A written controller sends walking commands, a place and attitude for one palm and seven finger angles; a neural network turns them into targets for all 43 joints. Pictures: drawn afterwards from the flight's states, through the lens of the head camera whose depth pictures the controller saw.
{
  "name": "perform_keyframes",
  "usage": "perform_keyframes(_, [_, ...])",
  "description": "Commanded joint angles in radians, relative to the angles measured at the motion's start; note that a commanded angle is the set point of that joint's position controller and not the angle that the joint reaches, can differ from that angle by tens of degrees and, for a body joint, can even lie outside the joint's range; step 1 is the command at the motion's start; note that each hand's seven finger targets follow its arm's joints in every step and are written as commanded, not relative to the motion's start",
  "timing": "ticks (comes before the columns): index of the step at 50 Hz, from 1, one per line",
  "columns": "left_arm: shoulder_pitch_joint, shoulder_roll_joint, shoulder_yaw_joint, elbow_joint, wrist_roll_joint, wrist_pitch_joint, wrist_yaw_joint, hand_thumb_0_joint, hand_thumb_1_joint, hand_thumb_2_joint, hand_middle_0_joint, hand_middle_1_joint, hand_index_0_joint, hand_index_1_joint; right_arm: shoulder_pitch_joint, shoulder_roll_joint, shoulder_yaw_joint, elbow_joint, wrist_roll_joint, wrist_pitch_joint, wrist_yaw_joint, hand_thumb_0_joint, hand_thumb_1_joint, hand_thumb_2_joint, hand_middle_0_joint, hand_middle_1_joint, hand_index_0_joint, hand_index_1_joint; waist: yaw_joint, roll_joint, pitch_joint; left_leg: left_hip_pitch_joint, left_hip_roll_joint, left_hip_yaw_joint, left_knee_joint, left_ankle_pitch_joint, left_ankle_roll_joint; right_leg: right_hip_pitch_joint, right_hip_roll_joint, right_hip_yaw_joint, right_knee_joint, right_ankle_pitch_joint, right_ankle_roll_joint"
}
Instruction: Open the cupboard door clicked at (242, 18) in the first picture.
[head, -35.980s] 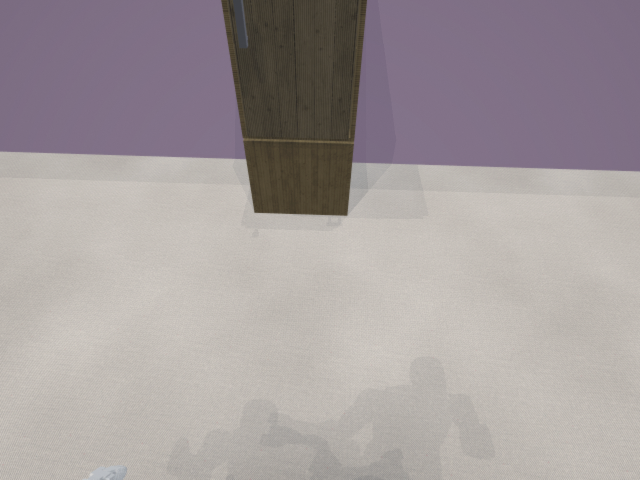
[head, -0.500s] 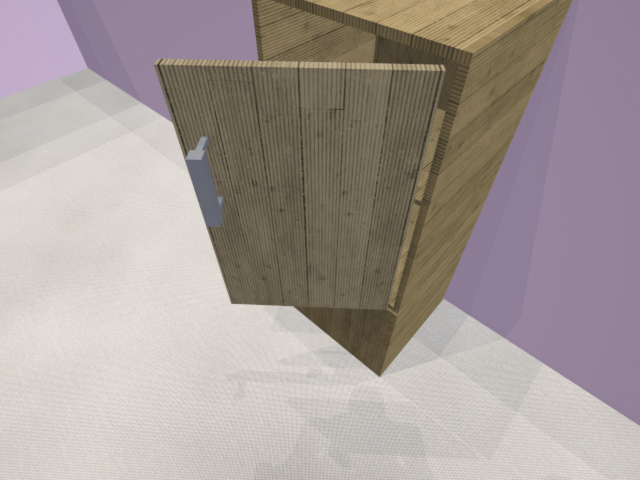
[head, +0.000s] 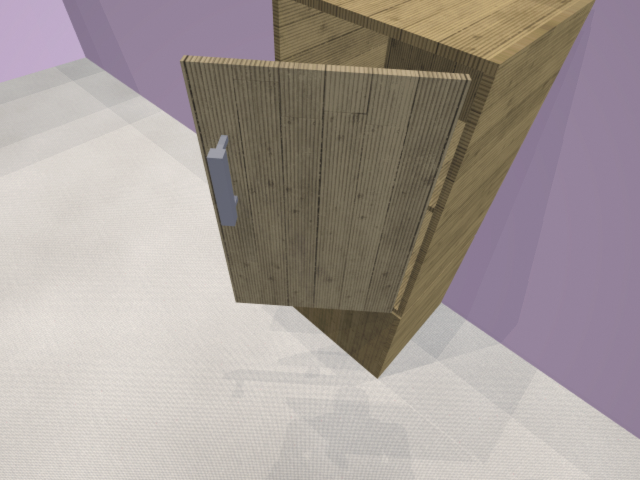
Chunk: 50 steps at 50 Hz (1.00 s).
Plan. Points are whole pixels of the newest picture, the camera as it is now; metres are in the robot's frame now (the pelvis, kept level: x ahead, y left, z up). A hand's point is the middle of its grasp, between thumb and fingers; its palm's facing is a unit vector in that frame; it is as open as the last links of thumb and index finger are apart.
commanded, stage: look again from close up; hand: left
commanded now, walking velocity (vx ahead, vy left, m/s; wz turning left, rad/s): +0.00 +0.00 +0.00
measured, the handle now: (226, 181) +0.53 +0.19 +0.06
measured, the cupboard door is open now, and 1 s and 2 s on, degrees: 40 40 40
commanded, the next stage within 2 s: raise the hand with hooked fingers in 0.46 s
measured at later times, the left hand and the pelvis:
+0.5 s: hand out of the picture -0.05 +0.17 -0.18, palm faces +0.05 -0.98 -0.21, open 7.4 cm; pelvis -0.04 -0.01 -0.01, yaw +2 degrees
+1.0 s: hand out of the picture +0.12 +0.18 -0.06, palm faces +0.07 -1.00 +0.00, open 8.7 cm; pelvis -0.05 -0.03 -0.09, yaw +3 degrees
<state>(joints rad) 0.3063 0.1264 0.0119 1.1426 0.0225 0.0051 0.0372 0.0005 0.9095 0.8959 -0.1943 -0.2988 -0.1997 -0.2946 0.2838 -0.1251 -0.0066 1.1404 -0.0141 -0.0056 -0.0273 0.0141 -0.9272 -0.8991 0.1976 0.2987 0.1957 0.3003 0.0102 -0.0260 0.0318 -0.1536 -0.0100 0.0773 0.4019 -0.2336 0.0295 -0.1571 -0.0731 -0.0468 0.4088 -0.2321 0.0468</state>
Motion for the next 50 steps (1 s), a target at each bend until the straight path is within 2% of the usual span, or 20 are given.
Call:
perform_keyframes(1, [0.104,0.149,-0.002,-0.02,0.007,-0.059,0.035,0.0,0.9,0.9,-0.2,-0.3,-0.2,-0.3,0.001,-0.119,0.003,-0.124,0.01,-0.041,0.004,0.0,-0.9,-0.9,0.2,0.3,0.2,0.3,-0.009,0.049,0.025,-0.078,0.097,-0.09,0.085,0.372,-0.035,-0.011,-0.101,0.056,0.028,0.57,-0.065])
perform_keyframes(3, [0.109,0.117,-0.008,-0.045,-0.002,-0.055,0.027,0.0,0.9,0.9,-0.2,-0.3,-0.2,-0.3,0.107,-0.121,-0.01,-0.11,0.003,-0.055,-0.004,0.0,-0.9,-0.9,0.2,0.3,0.2,0.3,-0.016,0.062,-0.208,0.003,0.119,-0.119,0.102,0.493,-0.021,0.091,-0.081,0.036,0.129,0.44,-0.079])
perform_keyframes(6, [0.07,0.107,-0.011,-0.069,-0.001,-0.031,0.019,0.0,0.9,0.9,-0.2,-0.3,-0.2,-0.3,0.065,-0.129,-0.009,-0.13,0.005,-0.037,-0.011,0.0,-0.9,-0.9,0.2,0.3,0.2,0.3,-0.009,0.07,-0.042,-0.077,0.128,-0.135,0.061,0.382,0.002,-0.007,-0.044,0.018,0.077,0.145,-0.072])
perform_keyframes(10, [0.058,0.113,-0.012,-0.092,-0.001,-0.016,0.009,0.0,0.9,0.9,-0.2,-0.3,-0.2,-0.3,0.033,-0.136,-0.013,-0.153,0.004,-0.019,0.003,0.0,-0.9,-0.9,0.2,0.3,0.2,0.3,-0.012,0.028,0.098,-0.197,0.101,-0.161,-0.05,-0.078,0.003,-0.087,-0.034,0.038,0.016,-0.079,-0.07])
perform_keyframes(15, [0.073,0.129,-0.006,-0.119,0.002,-0.015,0.004,0.0,0.9,0.9,-0.2,-0.3,-0.2,-0.3,0.031,-0.146,-0.02,-0.163,-0.002,-0.01,0.012,0.0,-0.9,-0.9,0.2,0.3,0.2,0.3,-0.008,0.021,0.098,-0.217,0.086,-0.167,-0.089,-0.218,0.003,-0.112,-0.032,0.053,-0.013,-0.162,-0.069])
perform_keyframes(23, [0.08,0.141,-0.003,-0.132,-0.002,-0.024,0.001,0.0,0.9,0.9,-0.2,-0.3,-0.2,-0.3,0.051,-0.134,-0.013,-0.144,0.0,-0.016,0.015,0.0,-0.9,-0.9,0.2,0.3,0.2,0.3,-0.009,0.011,0.051,-0.177,0.082,-0.141,-0.066,-0.124,-0.005,-0.103,-0.048,0.067,-0.048,-0.132,-0.07])
perform_keyframes(27, [0.083,0.138,-0.006,-0.123,-0.004,-0.027,0.001,0.0,0.9,0.9,-0.2,-0.3,-0.2,-0.3,0.061,-0.127,-0.007,-0.123,0.003,-0.016,0.014,0.0,-0.9,-0.9,0.2,0.3,0.2,0.3,-0.01,0.005,0.063,-0.171,0.08,-0.132,-0.06,-0.088,-0.01,-0.103,-0.052,0.067,-0.062,-0.118,-0.071])
perform_keyframes(28, [0.11,0.15,-0.012,-0.088,0.009,-0.032,0.034,0.0,0.9,0.9,-0.2,-0.3,-0.2,-0.3,-0.021,-0.163,-0.006,-0.173,0.004,-0.018,0.019,0.0,-0.9,-0.9,0.2,0.3,0.2,0.3,0.019,0.026,0.148,-0.21,0.091,-0.061,0.098,-0.062,-0.041,-0.154,-0.067,0.075,-0.034,0.032,-0.072])
perform_keyframes(29, [-0.632,0.354,0.114,-1.684,-0.227,-0.267,0.027,0.0,0.877,0.89,-0.202,-0.315,-0.202,-0.315,-0.049,-0.3,-0.018,-0.547,0.066,-0.169,-0.038,0.0,-0.9,-0.9,0.2,0.3,0.2,0.3,-0.129,0.245,-0.352,0.091,0.006,-0.058,-0.009,-0.01,-0.015,-0.044,0.042,-0.019,0.063,0.019,-0.075])
perform_keyframes(30, [-0.189,0.336,0.135,-1.415,-0.148,-0.218,0.086,0.0,0.853,0.88,-0.203,-0.33,-0.203,-0.33,-0.126,-0.229,0.012,-0.469,0.073,-0.268,-0.075,0.0,-0.9,-0.9,0.2,0.3,0.2,0.3,-0.01,0.302,-0.329,0.03,0.037,-0.068,-0.039,-0.134,-0.018,-0.08,0.061,-0.049,0.142,-0.103,-0.097])
perform_keyframes(31, [0.085,0.135,0.035,-1.247,-0.163,-0.092,0.114,0.0,0.83,0.87,-0.205,-0.345,-0.205,-0.345,-0.119,-0.18,-0.004,-0.47,0.091,-0.303,-0.067,0.0,-0.9,-0.9,0.2,0.3,0.2,0.3,-0.034,0.251,-0.155,-0.154,0.044,-0.125,-0.068,-0.27,-0.045,-0.161,0.069,-0.092,0.145,-0.151,-0.079])
perform_keyframes(32, [0.102,0.047,-0.006,-1.235,-0.21,-0.087,0.098,0.0,0.807,0.86,-0.207,-0.36,-0.207,-0.36,-0.082,-0.204,-0.012,-0.442,0.106,-0.313,-0.069,0.0,-0.9,-0.9,0.2,0.3,0.2,0.3,-0.049,0.147,-0.053,-0.182,0.019,-0.111,-0.029,-0.266,-0.039,-0.198,0.075,-0.085,0.126,-0.146,-0.072])
perform_keyframes(33, [0.037,0.094,0.026,-1.293,-0.229,-0.146,0.083,0.0,0.783,0.85,-0.208,-0.375,-0.208,-0.375,-0.125,-0.227,-0.015,-0.495,0.094,-0.332,-0.072,0.0,-0.9,-0.9,0.2,0.3,0.2,0.3,-0.059,0.109,0.037,-0.222,0.008,-0.127,0.025,-0.278,-0.032,-0.252,0.069,-0.078,0.112,-0.214,-0.063])
perform_keyframes(35, [0.064,0.118,0.095,-1.159,-0.219,-0.272,0.035,0.0,0.737,0.83,-0.212,-0.405,-0.212,-0.405,-0.119,-0.242,-0.035,-0.526,0.055,-0.344,-0.061,0.0,-0.9,-0.9,0.2,0.3,0.2,0.3,-0.06,-0.071,0.034,-0.334,-0.008,-0.119,0.151,-0.291,-0.036,-0.393,0.068,-0.071,0.154,-0.36,-0.053])
perform_keyframes(38, [0.254,0.083,0.152,-0.917,-0.245,-0.507,-0.148,0.0,0.667,0.8,-0.217,-0.45,-0.217,-0.45,-0.149,-0.232,-0.074,-0.593,0.027,-0.348,-0.015,0.0,-0.9,-0.9,0.2,0.3,0.2,0.3,0.018,-0.204,-0.048,-0.523,-0.02,-0.061,0.368,-0.24,-0.047,-0.531,0.064,-0.016,0.281,-0.475,-0.058])
perform_keyframes(40, [0.282,0.129,0.195,-0.897,-0.265,-0.631,-0.301,0.0,0.62,0.78,-0.22,-0.48,-0.22,-0.48,-0.169,-0.24,-0.095,-0.655,0.031,-0.347,0.015,0.0,-0.9,-0.9,0.2,0.3,0.2,0.3,0.032,-0.193,-0.13,-0.618,-0.026,-0.055,0.476,-0.22,-0.042,-0.515,0.052,0.047,0.35,-0.442,-0.067])
perform_keyframes(41, [0.3,0.182,0.237,-0.863,-0.274,-0.643,-0.381,0.0,0.597,0.77,-0.222,-0.495,-0.222,-0.495,-0.166,-0.249,-0.102,-0.693,0.045,-0.342,0.028,0.0,-0.9,-0.9,0.2,0.3,0.2,0.3,0.042,-0.089,-0.145,-0.627,-0.036,-0.051,0.503,-0.222,-0.041,-0.492,0.04,0.084,0.355,-0.44,-0.081])
perform_keyframes(43, [0.239,0.256,0.302,-0.985,-0.34,-0.579,-0.455,0.0,0.55,0.75,-0.225,-0.525,-0.225,-0.525,-0.199,-0.253,-0.094,-0.782,0.076,-0.327,0.016,0.0,-0.9,-0.9,0.2,0.3,0.2,0.3,0.055,-0.037,-0.201,-0.666,-0.045,-0.03,0.496,-0.324,-0.028,-0.485,0.029,0.125,0.336,-0.597,-0.07])
perform_keyframes(46, [0.111,0.295,0.345,-1.223,-0.41,-0.504,-0.448,0.0,0.48,0.72,-0.23,-0.57,-0.23,-0.57,-0.177,-0.25,-0.082,-0.843,0.078,-0.309,-0.025,0.0,-0.9,-0.9,0.2,0.3,0.2,0.3,0.038,0.003,-0.227,-0.653,-0.033,-0.057,0.527,-0.328,-0.013,-0.509,0.046,0.149,0.352,-0.629,-0.062])
perform_keyframes(50, [0.037,0.27,0.292,-1.519,-0.359,-0.552,-0.356,0.0,0.387,0.68,-0.237,-0.63,-0.237,-0.63,-0.112,-0.226,-0.075,-0.803,0.055,-0.311,-0.038,0.0,-0.9,-0.9,0.2,0.3,0.2,0.3,-0.013,0.14,-0.297,-0.538,0.001,-0.094,0.549,-0.171,0.002,-0.546,0.078,0.079,0.433,-0.321,-0.074])
